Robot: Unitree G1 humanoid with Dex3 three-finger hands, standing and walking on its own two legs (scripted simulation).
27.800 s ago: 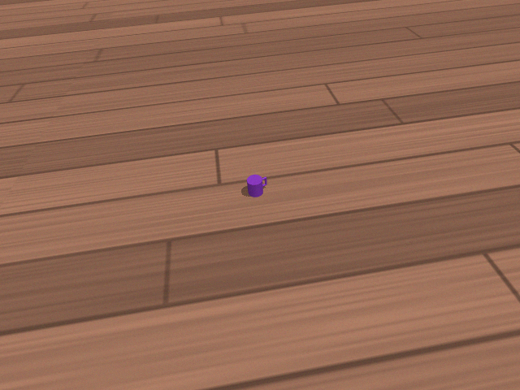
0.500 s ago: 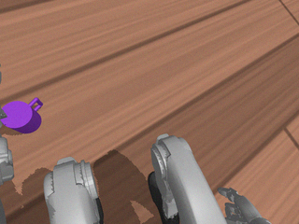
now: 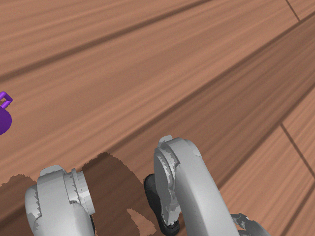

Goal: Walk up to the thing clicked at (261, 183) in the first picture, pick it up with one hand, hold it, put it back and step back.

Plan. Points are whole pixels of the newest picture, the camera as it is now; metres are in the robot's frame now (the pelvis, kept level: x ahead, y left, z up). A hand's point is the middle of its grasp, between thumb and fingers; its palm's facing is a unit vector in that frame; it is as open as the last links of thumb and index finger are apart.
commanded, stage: rest palm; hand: left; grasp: from above
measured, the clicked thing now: out of the picture +0.47 +0.33 -0.26
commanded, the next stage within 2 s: close in 0.58 s
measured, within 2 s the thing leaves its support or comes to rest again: neither
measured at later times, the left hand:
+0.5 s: hand out of the picture +0.46 +0.34 -0.22, palm faces -0.42 -0.14 -0.90, open 13.9 cm
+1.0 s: hand out of the picture +0.45 +0.34 -0.23, palm faces -0.42 -0.14 -0.90, open 12.6 cm
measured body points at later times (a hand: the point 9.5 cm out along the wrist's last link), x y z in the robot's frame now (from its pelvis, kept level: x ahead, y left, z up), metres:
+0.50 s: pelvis +0.00 +0.00 +0.00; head +0.27 +0.12 +0.34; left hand +0.47 +0.34 -0.17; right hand +0.05 -0.26 -0.07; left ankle +0.07 +0.13 -0.27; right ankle +0.10 -0.12 -0.27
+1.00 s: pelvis +0.00 +0.00 +0.00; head +0.26 +0.13 +0.34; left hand +0.47 +0.34 -0.18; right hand +0.06 -0.25 -0.06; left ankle +0.07 +0.13 -0.27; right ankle +0.10 -0.12 -0.27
